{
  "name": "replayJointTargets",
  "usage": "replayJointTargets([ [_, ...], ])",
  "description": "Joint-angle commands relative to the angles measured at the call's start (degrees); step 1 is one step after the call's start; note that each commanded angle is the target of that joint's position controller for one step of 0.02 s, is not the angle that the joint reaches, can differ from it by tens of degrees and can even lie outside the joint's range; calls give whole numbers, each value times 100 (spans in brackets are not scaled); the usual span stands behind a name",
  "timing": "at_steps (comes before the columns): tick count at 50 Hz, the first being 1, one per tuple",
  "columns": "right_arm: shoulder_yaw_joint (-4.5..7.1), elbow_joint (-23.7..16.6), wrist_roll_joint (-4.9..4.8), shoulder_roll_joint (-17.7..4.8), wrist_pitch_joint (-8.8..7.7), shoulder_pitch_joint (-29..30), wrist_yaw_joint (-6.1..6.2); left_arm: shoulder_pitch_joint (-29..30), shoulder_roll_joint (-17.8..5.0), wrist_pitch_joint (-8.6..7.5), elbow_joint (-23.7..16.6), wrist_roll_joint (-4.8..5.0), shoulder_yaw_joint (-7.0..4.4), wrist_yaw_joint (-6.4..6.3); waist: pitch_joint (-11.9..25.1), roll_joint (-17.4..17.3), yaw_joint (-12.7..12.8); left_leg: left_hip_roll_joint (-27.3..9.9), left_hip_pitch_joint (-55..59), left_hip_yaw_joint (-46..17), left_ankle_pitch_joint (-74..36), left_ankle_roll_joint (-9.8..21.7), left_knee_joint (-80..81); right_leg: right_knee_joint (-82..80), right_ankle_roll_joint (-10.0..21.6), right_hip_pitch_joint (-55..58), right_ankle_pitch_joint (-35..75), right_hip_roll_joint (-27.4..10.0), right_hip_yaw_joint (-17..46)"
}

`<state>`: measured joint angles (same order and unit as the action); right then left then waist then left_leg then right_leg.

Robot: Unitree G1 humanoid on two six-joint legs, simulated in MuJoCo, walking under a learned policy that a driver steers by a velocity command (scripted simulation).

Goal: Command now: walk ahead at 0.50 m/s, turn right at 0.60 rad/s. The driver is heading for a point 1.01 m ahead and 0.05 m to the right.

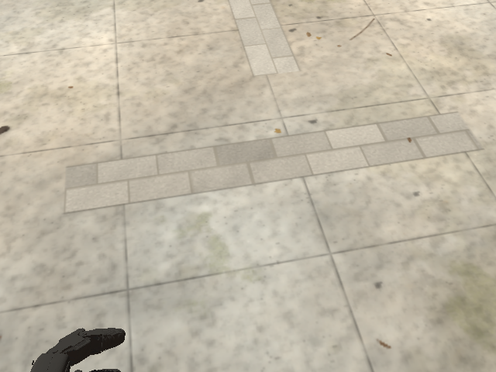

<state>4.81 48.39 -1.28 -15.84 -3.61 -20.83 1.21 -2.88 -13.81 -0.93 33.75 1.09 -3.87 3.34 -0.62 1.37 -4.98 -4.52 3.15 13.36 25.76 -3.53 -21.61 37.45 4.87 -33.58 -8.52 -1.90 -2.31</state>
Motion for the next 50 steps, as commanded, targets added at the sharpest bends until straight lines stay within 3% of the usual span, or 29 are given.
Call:
replayJointTargets([
  [1,237,-388,-50,-1075,-27,285,72,-1759,-1099,-30,36,-10,-533,-86,967,-551,1325,-807,-1251,-109,-5773,598,-2664,-623,572,3178,247,585,-167],
  [2,-13,-735,271,-326,-115,-25,11,-2050,-1817,-55,73,49,-652,-185,1362,1121,966,-5,-3863,-236,-655,249,-4918,-699,1391,5240,318,-1021,2580],
  [3,-94,-923,145,-404,-365,157,-63,-2240,-1724,-156,-81,35,-552,-174,2473,1283,1066,615,-4862,-1635,827,204,-6077,-1855,2161,5880,-784,-1797,5132],
  [4,15,-1061,-86,-771,-490,796,-115,-2169,-1295,-209,-5,-34,-434,-166,1867,722,1256,297,-5421,-1907,226,311,-6163,-2003,1769,5568,-619,-1580,4382],
  [5,-39,-1114,-72,-694,-540,979,-104,-1848,-1083,-240,9,-7,-364,-181,1297,436,1065,66,-5352,-1850,-274,396,-5733,-1954,1544,4753,-219,-1363,3617],
  [6,-31,-1064,89,-677,-536,1012,-57,-1405,-924,-252,-72,1,-298,-184,916,-28,784,-140,-4962,-1841,-587,373,-5261,-1977,1356,3845,328,-1133,3058],
  [7,22,-1050,186,-744,-479,949,-42,-1096,-786,-261,-131,-39,-237,-196,723,7,552,-262,-4524,-1862,-757,325,-4891,-2095,1288,3162,825,-956,2687],
  [8,40,-1053,204,-737,-401,885,-60,-964,-766,-269,-158,-80,-218,-211,621,90,409,-287,-4247,-1861,-836,277,-4691,-2228,1275,2745,1013,-854,2560],
  [11,-18,-1077,259,-512,-252,1024,-58,-1049,-868,-310,-8,-51,-239,-300,410,19,330,-189,-4103,-1680,-1122,74,-3912,-2348,1280,2074,1574,-676,2128],
  [15,-160,-1272,240,-215,-251,1976,-119,-1363,-986,-249,199,20,-277,-408,206,244,663,161,-3689,-1568,-2599,2,-2068,-2229,941,1659,1121,-262,1698],
  [18,-152,-1350,122,-297,-295,2345,-212,-1644,-1009,-235,334,47,-276,-407,230,380,853,349,-3288,-1579,-3062,44,-1303,-2104,844,1813,522,-374,1881],
  [21,-90,-1378,102,-480,-335,2361,-293,-1823,-944,-252,475,21,-250,-392,178,500,908,266,-3313,-1612,-2743,318,-960,-1756,740,2491,463,-742,2159],
  [23,-45,-1366,101,-551,-344,2121,-302,-1760,-983,-227,492,-17,-265,-378,158,613,755,357,-3037,-1414,-2241,581,-759,-1440,615,2786,1193,-824,2154],
  [24,23,-1247,135,-651,-350,1689,-286,-1719,-914,-218,472,-29,-240,-376,364,561,550,516,-2452,-1257,-2193,758,-588,-939,502,2859,2113,-616,1956],
  [25,100,-1115,189,-848,-371,952,-278,-1669,-744,-228,410,-77,-172,-379,931,313,237,153,-1336,-1695,-2571,1075,-731,184,319,2571,2435,-328,1588],
  [26,216,-1028,276,-1328,-372,166,-281,-2216,-521,-287,344,-81,-89,-400,1835,-891,210,-934,731,-3658,-2470,1959,-665,2217,-128,933,1011,380,1021],
  [27,223,-833,85,-1250,-308,-159,-346,-2416,-563,-361,378,-69,-46,-401,1978,-2094,174,-1600,1458,-5802,-1098,2564,326,3520,-426,-527,-2144,798,873],
  [28,111,-931,-43,-877,-264,61,-335,-1927,-937,-420,266,-6,-123,-367,1252,-1363,90,-1500,1073,-5782,-103,2314,518,3962,-384,-1231,-2018,410,1136],
  [29,56,-1037,22,-715,-201,342,-302,-1302,-939,-460,136,3,-102,-348,707,-743,57,-1267,387,-5038,-201,2092,552,3914,-353,-1307,-1560,192,1005],
  [30,22,-1067,89,-655,-159,515,-297,-939,-831,-497,21,-98,-82,-348,255,-336,157,-1026,-327,-4519,-789,1992,658,3488,-343,-1243,-1244,39,892],
  [31,-16,-1096,114,-561,-156,605,-280,-866,-794,-512,-18,-201,-107,-363,181,-262,298,-813,-702,-4183,-1360,1888,740,3003,-361,-964,-977,-130,889],
  [34,-34,-1043,93,-532,-142,597,-221,-981,-582,-485,21,-242,-69,-389,291,-648,503,-448,-1148,-3596,-2404,1861,865,2124,-564,-447,-804,-143,675],
  [39,81,-849,-9,-844,-57,226,-73,-36,-336,-493,-103,-181,46,-373,223,-643,237,-193,-1598,-3122,-2686,1694,809,265,-796,87,488,112,581],
  [44,89,-724,-54,-820,70,-211,-24,683,-477,-608,-236,-68,1,-259,165,-706,24,-247,-1378,-3594,-2139,1580,441,-756,-754,599,797,384,707],
  [47,121,-783,-62,-821,132,-68,4,347,-655,-687,-159,-32,-111,-248,246,-875,328,-226,-1267,-3935,-2136,1416,-13,-1295,-553,1386,480,410,700],
  [48,93,-843,-50,-708,130,26,0,-81,-771,-700,-53,-56,-186,-282,444,-857,566,-34,-1450,-3833,-2350,1266,-426,-1493,-396,2118,491,299,681],
  [49,13,-971,7,-456,95,185,-25,-850,-1013,-707,39,-138,-279,-337,1021,-594,953,203,-2003,-3491,-2225,1062,-1535,-1333,-57,3389,364,-380,1208],
  [50,-101,-1069,2,-76,45,-333,-22,-1603,-1485,-650,133,-225,-389,-389,1814,669,968,942,-3580,-2626,-476,669,-3315,-1330,685,5335,103,-1649,2928],
])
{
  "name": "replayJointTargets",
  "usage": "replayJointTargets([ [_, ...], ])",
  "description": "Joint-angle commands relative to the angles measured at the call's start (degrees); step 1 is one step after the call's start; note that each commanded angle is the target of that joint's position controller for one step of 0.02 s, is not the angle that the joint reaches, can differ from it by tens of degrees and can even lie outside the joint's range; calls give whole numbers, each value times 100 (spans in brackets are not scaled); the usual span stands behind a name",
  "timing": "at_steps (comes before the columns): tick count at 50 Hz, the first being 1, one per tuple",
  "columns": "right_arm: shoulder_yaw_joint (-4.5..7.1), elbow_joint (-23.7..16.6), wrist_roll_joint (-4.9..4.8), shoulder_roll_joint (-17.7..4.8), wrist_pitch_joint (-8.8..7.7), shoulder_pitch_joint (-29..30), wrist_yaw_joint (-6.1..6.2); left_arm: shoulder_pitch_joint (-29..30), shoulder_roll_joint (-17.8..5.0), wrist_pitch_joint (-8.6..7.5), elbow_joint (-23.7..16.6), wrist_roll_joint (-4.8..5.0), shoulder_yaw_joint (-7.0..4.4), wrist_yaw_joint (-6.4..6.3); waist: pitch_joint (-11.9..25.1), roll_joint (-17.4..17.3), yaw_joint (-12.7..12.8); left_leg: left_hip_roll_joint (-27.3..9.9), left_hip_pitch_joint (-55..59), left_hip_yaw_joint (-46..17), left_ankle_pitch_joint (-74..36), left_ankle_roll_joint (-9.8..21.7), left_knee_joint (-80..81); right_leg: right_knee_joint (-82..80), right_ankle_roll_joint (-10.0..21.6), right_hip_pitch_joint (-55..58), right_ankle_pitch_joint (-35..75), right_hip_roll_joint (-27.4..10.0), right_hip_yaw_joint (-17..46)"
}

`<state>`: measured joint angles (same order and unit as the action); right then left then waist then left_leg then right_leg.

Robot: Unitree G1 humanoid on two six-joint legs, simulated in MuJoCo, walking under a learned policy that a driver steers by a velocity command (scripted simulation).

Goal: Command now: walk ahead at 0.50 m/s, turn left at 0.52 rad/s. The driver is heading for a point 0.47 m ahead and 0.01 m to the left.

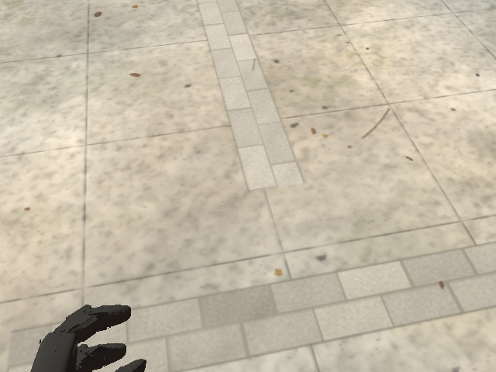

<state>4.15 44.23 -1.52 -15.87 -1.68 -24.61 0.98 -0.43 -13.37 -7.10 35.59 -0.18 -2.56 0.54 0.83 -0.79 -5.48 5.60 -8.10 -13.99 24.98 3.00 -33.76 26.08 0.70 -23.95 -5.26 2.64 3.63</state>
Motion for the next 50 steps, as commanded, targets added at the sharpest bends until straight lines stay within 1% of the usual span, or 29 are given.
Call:
replayJointTargets([
  [1,-38,-730,-55,-342,-176,-239,13,-2107,-1409,41,137,3,-514,-57,1722,1887,942,-235,-3621,421,1001,-104,-3211,-640,1593,4558,-1428,-2814,3988],
  [2,83,-657,-78,-763,-149,81,18,-1858,-962,60,60,43,-407,-64,938,1115,1010,-562,-3963,368,514,-171,-3737,-812,1421,3894,-1930,-2566,3527],
  [3,111,-721,-14,-820,-108,512,8,-1606,-764,91,39,29,-337,-71,395,692,996,-733,-3945,539,15,-216,-3842,-903,1206,3229,-1558,-2279,2694],
  [4,115,-781,44,-729,-86,720,-13,-1381,-636,111,62,9,-280,-59,73,509,883,-865,-3824,608,-323,-248,-3715,-1080,1097,2655,-1040,-2017,2135],
  [6,115,-863,30,-543,-38,799,-79,-1149,-535,105,145,-46,-233,-49,-187,704,660,-1093,-3474,684,-663,-273,-3471,-1380,968,1917,-368,-1711,1342],
  [8,68,-928,26,-360,3,887,-116,-1148,-624,58,279,-24,-265,-36,-214,701,601,-1149,-3437,798,-894,-343,-3301,-1576,1024,1690,178,-1660,847],
  [11,19,-1046,56,-304,9,1201,-152,-1211,-871,44,482,-32,-333,-56,-205,511,616,-1219,-3543,831,-1512,-443,-2629,-1654,1071,1754,901,-1695,254],
  [15,-59,-1202,42,-228,-49,1881,-290,-1349,-1094,102,676,24,-362,-88,-286,412,850,-1154,-3180,1132,-2544,-332,-1296,-1618,872,1857,1058,-1582,-477],
  [18,-103,-1415,29,-177,-65,2365,-364,-1727,-1239,154,897,134,-379,-61,-406,364,996,-1045,-2894,1277,-2375,-154,-627,-1582,816,2090,1006,-1730,-589],
  [20,-82,-1541,44,-262,-80,2499,-385,-1900,-1347,226,1060,218,-390,-23,-483,405,911,-872,-2684,1425,-1765,24,-271,-1388,832,2353,1500,-1879,-510],
  [21,-36,-1540,69,-369,-97,2363,-384,-1885,-1440,263,1109,251,-398,-21,-402,490,751,-730,-2326,1558,-1491,132,-65,-1094,806,2449,2295,-1890,-512],
  [22,57,-1412,107,-534,-117,1860,-365,-1841,-1500,300,1160,282,-389,-26,-109,539,403,-538,-1510,1735,-1560,256,250,-475,713,2428,3214,-1780,-612],
  [23,211,-1126,124,-820,-123,949,-315,-1889,-1403,313,1211,274,-325,-31,407,465,-54,-386,-96,1842,-1935,409,461,577,560,2002,3591,-1525,-804],
  [24,363,-949,184,-1309,-92,-53,-212,-1935,-1089,273,1095,111,-177,-29,1232,-53,-438,-1427,1826,695,-2444,728,162,2366,305,646,1841,-1221,-897],
  [25,365,-981,260,-1763,-95,-28,-178,-2551,-413,171,956,44,40,23,2114,-1558,80,-3005,3104,-2119,-2329,1659,842,4355,-81,-1169,-2769,-156,-530],
  [26,238,-1027,269,-1235,-123,-89,-196,-2156,-1108,102,1103,185,-140,26,2288,-827,-276,-2942,2825,-2320,-2984,1602,1122,4976,-96,-1377,-2988,-212,398],
  [27,153,-968,271,-1053,-152,284,-203,-1744,-1219,105,920,293,-191,13,1414,-779,-120,-2747,2187,-1195,-4170,1428,1050,5084,-117,-1710,-2697,-419,253],
  [29,43,-932,177,-652,-193,993,-237,-1535,-1035,182,916,91,-165,-74,681,-395,337,-2189,913,-52,-5051,1156,1187,4396,-189,-1460,-2059,-840,-22],
  [30,11,-933,195,-541,-213,1185,-243,-1687,-972,278,974,89,-171,-86,605,-433,552,-2066,390,213,-5122,1104,1400,4233,-214,-1016,-1876,-935,-20],
  [33,13,-770,237,-511,-324,1461,-224,-1909,-602,500,1069,53,-95,-135,522,-338,860,-1972,-383,739,-5589,1179,1787,3511,-361,-376,-1391,-869,-96],
  [36,25,-585,238,-582,-284,1598,-123,-1500,-435,524,975,-37,-8,-134,440,-453,829,-1718,-622,1289,-5481,1019,1840,2203,-373,-22,-523,-830,-174],
  [40,26,-252,224,-661,-183,1328,-99,-1031,-602,550,892,-17,-30,-87,454,-477,607,-1788,-417,1226,-4755,951,1760,1279,-305,301,63,-679,-177],
  [43,-11,-91,127,-598,-116,1473,-101,-1010,-685,551,892,-79,-81,-66,360,-423,738,-1722,-481,1111,-3607,750,1364,402,-78,805,269,-548,-268],
  [44,-56,-5,108,-463,-114,1329,-98,-1049,-781,544,922,-124,-118,-75,348,-279,743,-1485,-529,1126,-2987,513,1123,-69,43,1148,850,-560,-213],
  [45,-111,52,218,-295,-134,1068,-87,-1036,-1059,532,880,-147,-173,-117,447,155,584,-1130,-661,1301,-2179,187,745,-149,180,1592,2469,-1022,258],
  [46,-137,198,319,-149,-151,301,-86,-764,-1254,574,820,-145,-195,-169,608,933,52,-712,-1034,1507,-816,-116,584,16,656,2013,2814,-1504,719],
  [47,-172,257,331,-141,-85,397,-18,-651,-798,625,810,-80,-103,-152,689,1078,219,-670,-852,1543,-475,-297,565,-124,923,1744,1882,-1529,843],
  [48,-153,221,285,-258,12,671,25,-498,-608,653,817,-46,-60,-109,508,970,278,-697,-705,1531,-633,-323,710,-230,826,1390,902,-1319,802],
  [50,-97,257,249,-430,183,939,84,-360,-581,654,822,-44,-42,-47,236,708,374,-725,-599,1541,-847,-268,803,-220,551,1041,310,-1017,544],
])
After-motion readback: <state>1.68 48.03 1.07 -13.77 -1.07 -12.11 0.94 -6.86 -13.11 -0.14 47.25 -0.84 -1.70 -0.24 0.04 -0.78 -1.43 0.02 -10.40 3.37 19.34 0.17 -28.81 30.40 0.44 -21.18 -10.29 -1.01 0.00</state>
